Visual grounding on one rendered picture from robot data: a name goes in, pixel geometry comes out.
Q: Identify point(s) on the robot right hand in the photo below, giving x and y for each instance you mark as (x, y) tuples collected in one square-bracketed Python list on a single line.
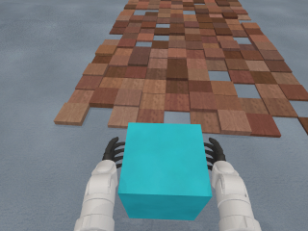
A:
[(217, 152)]

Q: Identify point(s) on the right robot forearm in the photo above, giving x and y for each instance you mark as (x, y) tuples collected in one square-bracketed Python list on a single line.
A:
[(234, 207)]

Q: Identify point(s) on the robot left hand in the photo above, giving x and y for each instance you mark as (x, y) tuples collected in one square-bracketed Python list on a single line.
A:
[(110, 151)]

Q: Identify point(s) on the left robot forearm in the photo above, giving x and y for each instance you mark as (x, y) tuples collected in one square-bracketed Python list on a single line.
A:
[(99, 199)]

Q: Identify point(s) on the carton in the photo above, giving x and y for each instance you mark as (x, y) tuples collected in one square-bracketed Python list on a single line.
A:
[(164, 172)]

